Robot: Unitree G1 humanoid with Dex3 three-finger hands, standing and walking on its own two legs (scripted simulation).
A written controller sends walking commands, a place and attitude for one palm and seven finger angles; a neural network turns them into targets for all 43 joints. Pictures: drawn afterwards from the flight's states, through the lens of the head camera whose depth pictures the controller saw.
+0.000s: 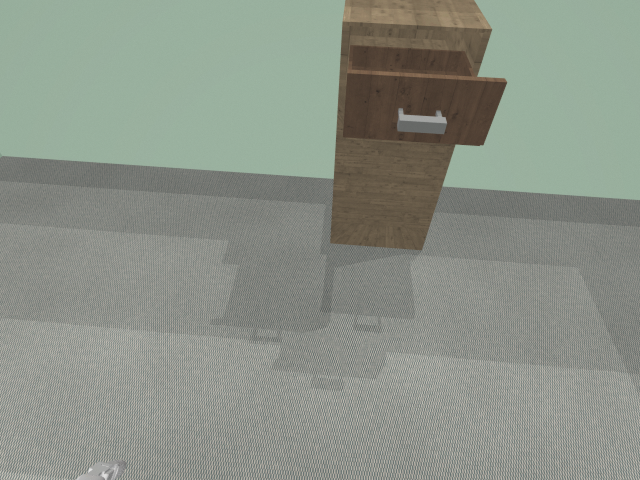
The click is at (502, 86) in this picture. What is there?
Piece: drawer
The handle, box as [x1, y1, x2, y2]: [397, 108, 446, 133]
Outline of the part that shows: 398,109 398,130 432,133 444,132 446,121 445,117 441,116 440,111 436,110 435,117 404,115 402,112 402,108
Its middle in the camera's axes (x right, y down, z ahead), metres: +0.23 -0.27 +0.88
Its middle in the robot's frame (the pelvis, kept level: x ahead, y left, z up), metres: +0.86 -0.18 +0.03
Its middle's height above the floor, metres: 0.80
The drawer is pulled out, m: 0.29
